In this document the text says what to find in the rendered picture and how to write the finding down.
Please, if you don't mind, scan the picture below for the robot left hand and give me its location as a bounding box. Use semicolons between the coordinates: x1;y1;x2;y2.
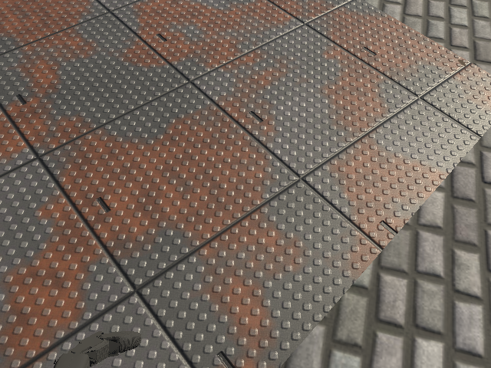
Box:
54;331;141;368

